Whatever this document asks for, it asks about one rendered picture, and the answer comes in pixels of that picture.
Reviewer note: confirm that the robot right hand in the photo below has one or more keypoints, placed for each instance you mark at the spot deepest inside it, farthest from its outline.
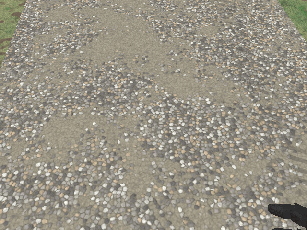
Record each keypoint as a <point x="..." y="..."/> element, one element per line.
<point x="295" y="212"/>

